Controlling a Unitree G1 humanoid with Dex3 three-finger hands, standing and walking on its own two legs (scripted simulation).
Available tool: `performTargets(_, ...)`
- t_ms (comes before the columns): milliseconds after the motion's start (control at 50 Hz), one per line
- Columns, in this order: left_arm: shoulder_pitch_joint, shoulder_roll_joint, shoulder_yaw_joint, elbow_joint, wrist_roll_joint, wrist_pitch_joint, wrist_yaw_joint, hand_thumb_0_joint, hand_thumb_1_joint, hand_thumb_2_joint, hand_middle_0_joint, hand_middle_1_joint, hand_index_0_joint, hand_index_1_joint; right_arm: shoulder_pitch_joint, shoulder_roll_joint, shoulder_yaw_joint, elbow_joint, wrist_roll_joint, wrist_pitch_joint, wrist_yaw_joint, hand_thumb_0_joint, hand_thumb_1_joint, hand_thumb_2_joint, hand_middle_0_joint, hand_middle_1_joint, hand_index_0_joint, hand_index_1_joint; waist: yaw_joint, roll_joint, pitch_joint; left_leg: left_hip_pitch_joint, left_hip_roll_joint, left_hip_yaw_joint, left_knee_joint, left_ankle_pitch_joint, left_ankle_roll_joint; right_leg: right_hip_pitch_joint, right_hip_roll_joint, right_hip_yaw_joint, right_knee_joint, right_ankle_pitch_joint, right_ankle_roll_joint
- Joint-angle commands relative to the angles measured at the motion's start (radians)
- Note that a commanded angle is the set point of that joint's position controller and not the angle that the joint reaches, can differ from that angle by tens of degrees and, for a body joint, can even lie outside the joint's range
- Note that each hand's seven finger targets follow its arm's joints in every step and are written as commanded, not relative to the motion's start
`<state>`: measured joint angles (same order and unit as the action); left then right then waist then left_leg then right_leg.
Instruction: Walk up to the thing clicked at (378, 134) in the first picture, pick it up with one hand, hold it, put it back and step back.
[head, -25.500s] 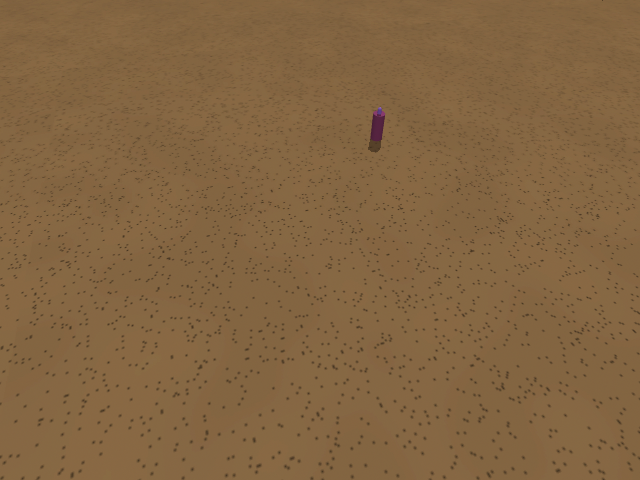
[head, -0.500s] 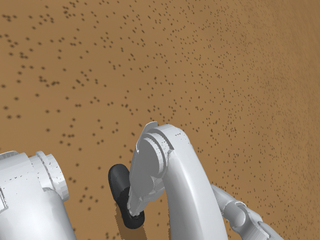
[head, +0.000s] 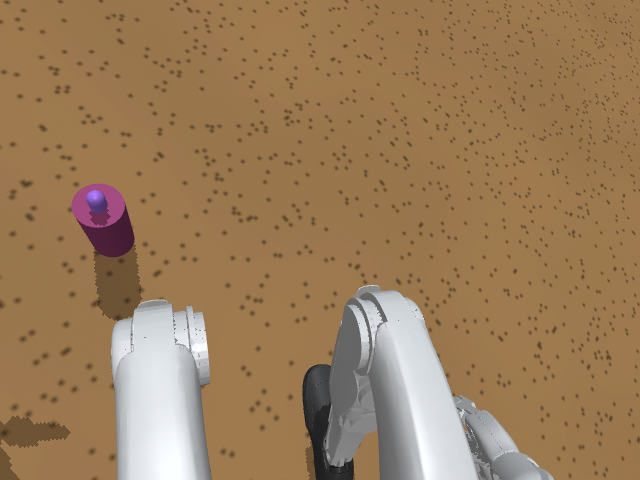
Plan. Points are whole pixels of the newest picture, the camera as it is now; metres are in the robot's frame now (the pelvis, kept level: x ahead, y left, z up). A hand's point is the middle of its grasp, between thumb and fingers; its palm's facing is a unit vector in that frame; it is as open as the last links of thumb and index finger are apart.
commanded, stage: home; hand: left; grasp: from the side
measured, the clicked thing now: (105, 220) +0.47 +0.26 -0.25
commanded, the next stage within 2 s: none
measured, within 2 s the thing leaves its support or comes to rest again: neither
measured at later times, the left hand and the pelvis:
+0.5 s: hand out of the picture +0.28 +0.31 +0.10, palm faces +0.26 -0.85 -0.46, open 17.1 cm; pelvis +0.04 -0.01 +0.20, yaw +8 degrees
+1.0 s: hand out of the picture +0.24 +0.22 +0.30, palm faces +0.27 -0.91 -0.33, open 17.3 cm; pelvis +0.09 +0.00 +0.36, yaw +10 degrees
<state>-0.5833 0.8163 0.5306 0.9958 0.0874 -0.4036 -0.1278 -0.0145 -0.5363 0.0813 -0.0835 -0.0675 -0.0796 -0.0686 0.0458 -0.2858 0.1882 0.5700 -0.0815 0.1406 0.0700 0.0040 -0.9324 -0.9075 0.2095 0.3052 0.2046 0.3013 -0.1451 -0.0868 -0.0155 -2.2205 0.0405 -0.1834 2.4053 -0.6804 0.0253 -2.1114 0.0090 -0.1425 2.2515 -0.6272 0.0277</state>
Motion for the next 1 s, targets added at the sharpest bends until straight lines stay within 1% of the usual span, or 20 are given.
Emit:
performTargets(0,-0.108,0.187,-0.005,-0.285,-0.014,0.043,0.048,0.000,-0.490,0.094,-0.062,-0.068,-0.061,-0.068,0.123,-0.248,-0.168,-0.046,0.038,0.003,-0.032,0.000,-0.895,-0.902,0.201,0.301,0.201,0.301,0.048,0.481,-0.653,0.579,0.010,0.066,-0.451,0.068,-0.026,0.192,0.033,-0.015,-0.216,0.072,-0.074)
performTargets(20,-0.064,0.133,-0.034,-0.294,-0.018,0.070,0.054,0.000,-0.484,0.098,-0.065,-0.071,-0.064,-0.071,0.135,-0.248,-0.188,-0.043,0.048,0.005,-0.032,0.000,-0.895,-0.902,0.201,0.301,0.201,0.301,0.044,0.451,-0.657,0.582,0.008,0.063,-0.473,0.052,-0.023,0.188,0.031,-0.011,-0.233,0.053,-0.074)
performTargets(40,-0.017,0.083,-0.054,-0.305,-0.020,0.095,0.056,0.000,-0.512,0.082,-0.062,-0.066,-0.061,-0.067,0.127,-0.242,-0.201,-0.054,0.057,0.002,-0.033,0.000,-0.895,-0.902,0.201,0.301,0.201,0.301,0.059,0.414,-0.662,0.601,0.007,0.061,-0.490,0.066,-0.022,0.188,0.027,-0.007,-0.251,0.063,-0.074)
performTargets(60,0.016,0.037,-0.084,-0.318,-0.022,0.119,0.062,0.000,-0.521,0.078,-0.063,-0.067,-0.063,-0.068,0.138,-0.240,-0.213,-0.052,0.066,0.000,-0.035,0.000,-0.895,-0.902,0.201,0.301,0.201,0.301,0.050,0.388,-0.671,0.615,0.006,0.055,-0.509,0.065,-0.021,0.200,0.026,-0.006,-0.270,0.061,-0.074)
performTargets(80,0.052,0.021,-0.088,-0.363,-0.026,0.143,0.072,0.000,-0.538,0.068,-0.062,-0.064,-0.061,-0.065,0.139,-0.236,-0.222,-0.065,0.075,-0.001,-0.036,0.000,-0.895,-0.902,0.201,0.301,0.201,0.301,0.058,0.344,-0.682,0.630,0.005,0.052,-0.531,0.063,-0.019,0.223,0.024,-0.001,-0.300,0.056,-0.071)
performTargets(120,0.142,0.035,-0.081,-0.467,-0.033,0.194,0.093,0.000,-0.541,0.065,-0.060,-0.061,-0.059,-0.062,0.156,-0.240,-0.253,-0.082,0.094,0.005,-0.046,0.000,-0.895,-0.902,0.201,0.302,0.201,0.301,0.075,0.276,-0.739,0.671,-0.001,0.066,-0.565,0.067,-0.008,0.326,0.024,0.017,-0.386,0.057,-0.065)
performTargets(140,0.117,0.005,-0.118,-0.567,-0.039,0.210,0.097,0.000,-0.506,0.086,-0.064,-0.068,-0.063,-0.068,0.145,-0.215,-0.243,-0.095,0.101,0.003,-0.047,0.000,-0.895,-0.902,0.201,0.301,0.201,0.301,0.077,0.260,-0.752,0.670,-0.004,0.073,-0.586,0.064,-0.004,0.374,0.023,0.027,-0.416,0.060,-0.063)
performTargets(180,0.208,0.053,-0.076,-0.675,-0.044,0.250,0.128,0.000,-0.474,0.104,-0.066,-0.072,-0.065,-0.073,0.141,-0.212,-0.259,-0.131,0.119,-0.001,-0.062,0.000,-0.895,-0.902,0.201,0.301,0.201,0.301,0.103,0.218,-0.795,0.715,-0.006,0.083,-0.648,0.040,0.002,0.479,0.021,0.045,-0.488,0.037,-0.057)
performTargets(200,0.262,0.062,-0.067,-0.703,-0.044,0.270,0.141,0.000,-0.501,0.087,-0.060,-0.064,-0.059,-0.065,0.136,-0.218,-0.269,-0.132,0.126,-0.006,-0.073,0.000,-0.895,-0.902,0.201,0.301,0.201,0.301,0.108,0.234,-0.780,0.755,-0.003,0.087,-0.678,0.041,0.002,0.501,0.018,0.056,-0.514,0.039,-0.056)
performTargets(220,0.257,0.058,-0.072,-0.765,-0.045,0.284,0.153,0.000,-0.481,0.100,-0.065,-0.071,-0.064,-0.072,0.138,-0.210,-0.268,-0.140,0.129,-0.012,-0.083,0.000,-0.895,-0.902,0.201,0.301,0.201,0.301,0.105,0.228,-0.780,0.785,0.000,0.085,-0.709,0.036,0.002,0.534,0.018,0.061,-0.540,0.035,-0.055)
performTargets(280,0.309,0.026,-0.074,-0.812,-0.046,0.328,0.195,0.000,-0.467,0.107,-0.065,-0.071,-0.064,-0.072,0.133,-0.168,-0.260,-0.147,0.139,-0.031,-0.113,0.000,-0.895,-0.902,0.201,0.301,0.201,0.301,0.108,0.222,-0.732,0.835,-0.004,0.099,-0.790,0.034,0.004,0.634,0.012,0.089,-0.627,0.029,-0.053)
performTargets(320,0.372,-0.017,-0.093,-0.786,-0.046,0.354,0.217,0.000,-0.485,0.096,-0.063,-0.068,-0.062,-0.069,0.128,-0.144,-0.255,-0.144,0.136,-0.045,-0.131,0.000,-0.895,-0.902,0.201,0.301,0.201,0.301,0.109,0.219,-0.699,0.874,-0.008,0.118,-0.827,0.087,0.005,0.699,0.012,0.102,-0.681,0.069,-0.052)
performTargets(380,0.446,-0.128,-0.160,-0.783,-0.054,0.386,0.237,0.000,-0.495,0.090,-0.059,-0.065,-0.058,-0.065,0.135,-0.119,-0.253,-0.146,0.133,-0.071,-0.154,0.000,-0.895,-0.902,0.201,0.301,0.201,0.301,0.098,0.225,-0.670,0.954,-0.015,0.144,-0.883,0.162,0.003,0.792,0.009,0.118,-0.772,0.134,-0.054)
performTargets(460,0.524,-0.215,-0.226,-0.751,-0.063,0.430,0.256,0.000,-0.491,0.092,-0.061,-0.066,-0.060,-0.067,0.154,-0.106,-0.246,-0.141,0.130,-0.109,-0.174,0.000,-0.895,-0.902,0.201,0.301,0.201,0.301,0.098,0.195,-0.591,1.057,-0.012,0.152,-0.975,0.228,0.000,0.906,0.004,0.122,-0.888,0.193,-0.052)
performTargets(520,0.546,-0.279,-0.283,-0.759,-0.070,0.458,0.266,0.000,-0.489,0.092,-0.060,-0.065,-0.059,-0.065,0.168,-0.099,-0.242,-0.142,0.129,-0.135,-0.182,0.000,-0.894,-0.902,0.201,0.302,0.201,0.301,0.080,0.181,-0.554,1.141,-0.011,0.149,-1.054,0.256,-0.003,1.000,0.000,0.117,-0.970,0.222,-0.050)
performTargets(600,0.636,-0.290,-0.298,-0.797,-0.075,0.503,0.292,0.000,-0.485,0.094,-0.059,-0.065,-0.058,-0.066,0.176,-0.093,-0.237,-0.162,0.132,-0.159,-0.200,0.000,-0.895,-0.902,0.201,0.301,0.201,0.301,0.106,0.167,-0.518,1.247,-0.018,0.152,-1.173,0.292,-0.008,1.146,-0.007,0.114,-1.082,0.252,-0.047)
performTargets(700,0.721,-0.367,-0.368,-0.891,-0.085,0.558,0.312,0.000,-0.506,0.082,-0.056,-0.061,-0.056,-0.062,0.185,-0.075,-0.227,-0.174,0.132,-0.185,-0.224,0.000,-0.895,-0.902,0.201,0.301,0.201,0.301,0.101,0.177,-0.446,1.394,-0.020,0.165,-1.296,0.356,-0.016,1.286,-0.005,0.110,-1.200,0.320,-0.043)
performTargets(740,0.765,-0.369,-0.373,-0.929,-0.085,0.576,0.321,0.000,-0.539,0.062,-0.053,-0.055,-0.052,-0.056,0.190,-0.068,-0.223,-0.183,0.131,-0.191,-0.235,0.000,-0.895,-0.902,0.201,0.301,0.201,0.301,0.108,0.191,-0.419,1.451,-0.021,0.165,-1.346,0.384,-0.019,1.333,-0.004,0.105,-1.246,0.340,-0.042)
performTargets(900,0.972,-0.470,-0.479,-1.127,-0.098,0.640,0.329,0.000,-0.547,0.058,-0.052,-0.054,-0.051,-0.055,0.190,-0.044,-0.213,-0.231,0.123,-0.225,-0.265,0.000,-0.895,-0.902,0.201,0.301,0.201,0.301,0.108,0.169,-0.299,1.592,-0.024,0.171,-1.503,0.414,-0.021,1.482,0.008,0.079,-1.387,0.369,-0.039)
performTargets(980,1.032,-0.496,-0.498,-1.166,-0.097,0.654,0.322,0.000,-0.551,0.056,-0.051,-0.053,-0.050,-0.054,0.182,-0.038,-0.208,-0.248,0.116,-0.244,-0.270,0.000,-0.895,-0.902,0.201,0.301,0.201,0.301,0.106,0.120,-0.199,1.601,-0.017,0.153,-1.562,0.376,-0.021,1.496,0.018,0.056,-1.427,0.325,-0.036)
